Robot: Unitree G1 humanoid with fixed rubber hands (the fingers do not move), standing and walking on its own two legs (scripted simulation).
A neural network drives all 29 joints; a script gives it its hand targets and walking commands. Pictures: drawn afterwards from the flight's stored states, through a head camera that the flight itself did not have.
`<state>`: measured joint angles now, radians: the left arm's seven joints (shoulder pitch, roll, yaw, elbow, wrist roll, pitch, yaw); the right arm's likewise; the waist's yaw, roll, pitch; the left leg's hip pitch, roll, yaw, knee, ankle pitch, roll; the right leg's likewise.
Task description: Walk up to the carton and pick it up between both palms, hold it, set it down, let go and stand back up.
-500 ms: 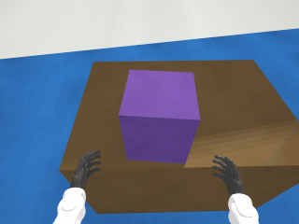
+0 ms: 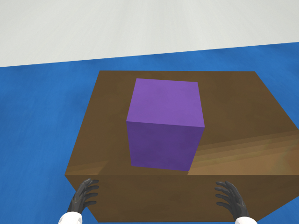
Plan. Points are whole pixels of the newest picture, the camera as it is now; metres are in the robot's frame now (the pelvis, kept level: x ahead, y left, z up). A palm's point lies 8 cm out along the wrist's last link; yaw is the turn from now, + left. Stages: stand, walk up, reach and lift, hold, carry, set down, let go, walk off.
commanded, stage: set down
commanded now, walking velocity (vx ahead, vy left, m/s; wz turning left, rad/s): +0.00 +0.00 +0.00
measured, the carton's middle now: (163, 125) +0.45 -0.03 -0.02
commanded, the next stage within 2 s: let go in 0.36 s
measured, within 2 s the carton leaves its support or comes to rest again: neither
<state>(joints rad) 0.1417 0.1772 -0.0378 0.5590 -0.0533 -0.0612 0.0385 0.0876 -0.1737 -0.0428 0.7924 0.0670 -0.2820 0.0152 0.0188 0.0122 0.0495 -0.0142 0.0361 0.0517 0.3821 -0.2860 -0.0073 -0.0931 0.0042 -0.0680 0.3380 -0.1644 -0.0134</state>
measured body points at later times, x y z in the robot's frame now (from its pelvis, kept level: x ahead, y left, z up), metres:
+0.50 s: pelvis -0.01 +0.00 +0.00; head -0.01 +0.00 +0.45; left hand +0.16 +0.22 -0.09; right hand +0.15 -0.23 -0.09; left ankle -0.04 +0.11 -0.75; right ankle +0.02 -0.12 -0.75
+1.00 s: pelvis +0.00 -0.01 +0.00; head -0.01 -0.01 +0.45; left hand +0.14 +0.24 -0.10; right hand +0.11 -0.26 -0.12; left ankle -0.04 +0.11 -0.75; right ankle +0.02 -0.12 -0.75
